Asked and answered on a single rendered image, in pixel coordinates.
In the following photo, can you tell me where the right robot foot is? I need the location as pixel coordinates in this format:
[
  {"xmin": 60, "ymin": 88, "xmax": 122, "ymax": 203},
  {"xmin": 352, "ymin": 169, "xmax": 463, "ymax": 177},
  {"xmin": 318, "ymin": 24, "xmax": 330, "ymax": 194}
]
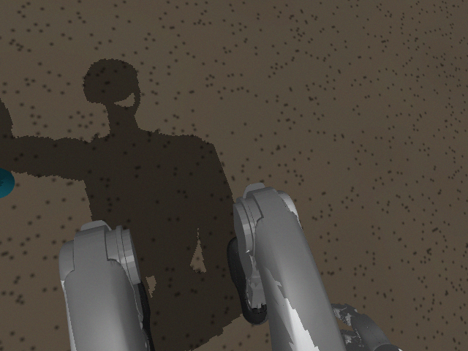
[{"xmin": 227, "ymin": 237, "xmax": 268, "ymax": 325}]

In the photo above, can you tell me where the tin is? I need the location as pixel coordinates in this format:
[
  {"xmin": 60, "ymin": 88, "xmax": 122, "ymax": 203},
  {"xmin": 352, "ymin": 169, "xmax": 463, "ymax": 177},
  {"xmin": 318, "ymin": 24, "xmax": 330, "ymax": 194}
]
[{"xmin": 0, "ymin": 168, "xmax": 15, "ymax": 198}]

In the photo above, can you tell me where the left robot foot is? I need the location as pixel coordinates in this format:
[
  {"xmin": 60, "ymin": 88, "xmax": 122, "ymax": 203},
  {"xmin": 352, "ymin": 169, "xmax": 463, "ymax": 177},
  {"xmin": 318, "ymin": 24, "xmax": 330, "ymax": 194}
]
[{"xmin": 137, "ymin": 280, "xmax": 155, "ymax": 351}]

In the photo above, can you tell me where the right robot hand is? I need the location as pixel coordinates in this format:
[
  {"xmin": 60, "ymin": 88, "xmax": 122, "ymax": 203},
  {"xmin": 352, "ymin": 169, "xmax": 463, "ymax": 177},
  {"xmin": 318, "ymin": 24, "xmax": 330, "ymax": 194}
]
[{"xmin": 331, "ymin": 303, "xmax": 391, "ymax": 351}]

